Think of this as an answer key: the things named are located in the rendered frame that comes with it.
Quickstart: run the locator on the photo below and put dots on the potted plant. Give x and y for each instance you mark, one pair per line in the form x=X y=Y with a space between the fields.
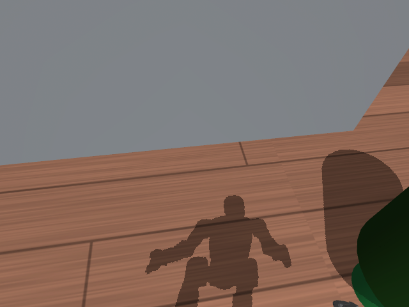
x=381 y=278

